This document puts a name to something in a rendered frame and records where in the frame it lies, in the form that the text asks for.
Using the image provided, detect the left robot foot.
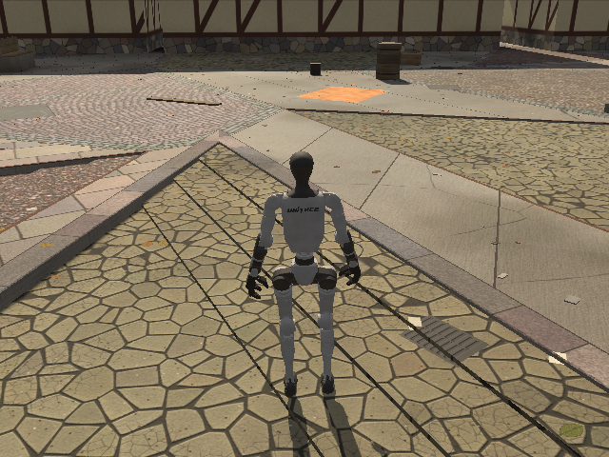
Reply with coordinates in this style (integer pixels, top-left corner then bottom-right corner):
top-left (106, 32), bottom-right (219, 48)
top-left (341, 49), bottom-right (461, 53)
top-left (284, 371), bottom-right (298, 396)

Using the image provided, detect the left robot hand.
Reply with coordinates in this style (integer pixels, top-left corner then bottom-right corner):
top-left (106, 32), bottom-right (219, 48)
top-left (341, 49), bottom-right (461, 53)
top-left (246, 274), bottom-right (268, 299)

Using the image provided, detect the robot right forearm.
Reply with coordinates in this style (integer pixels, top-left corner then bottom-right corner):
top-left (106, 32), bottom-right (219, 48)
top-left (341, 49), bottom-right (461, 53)
top-left (340, 229), bottom-right (359, 268)

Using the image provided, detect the robot left forearm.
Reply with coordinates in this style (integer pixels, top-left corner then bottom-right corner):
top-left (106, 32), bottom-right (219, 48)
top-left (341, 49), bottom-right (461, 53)
top-left (248, 232), bottom-right (267, 277)

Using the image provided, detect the right robot upper arm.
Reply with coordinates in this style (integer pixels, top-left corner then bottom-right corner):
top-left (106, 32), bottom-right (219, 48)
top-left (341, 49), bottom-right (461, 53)
top-left (323, 191), bottom-right (350, 244)

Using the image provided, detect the left robot upper arm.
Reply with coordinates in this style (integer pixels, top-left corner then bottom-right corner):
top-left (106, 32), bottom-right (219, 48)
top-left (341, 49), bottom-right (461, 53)
top-left (258, 193), bottom-right (283, 248)

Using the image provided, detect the left robot shin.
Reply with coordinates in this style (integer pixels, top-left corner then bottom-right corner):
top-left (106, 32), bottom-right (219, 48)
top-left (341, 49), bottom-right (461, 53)
top-left (279, 319), bottom-right (295, 383)

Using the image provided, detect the right robot hand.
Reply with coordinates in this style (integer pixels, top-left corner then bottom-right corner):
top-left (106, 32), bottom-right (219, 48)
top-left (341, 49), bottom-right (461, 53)
top-left (339, 264), bottom-right (361, 286)

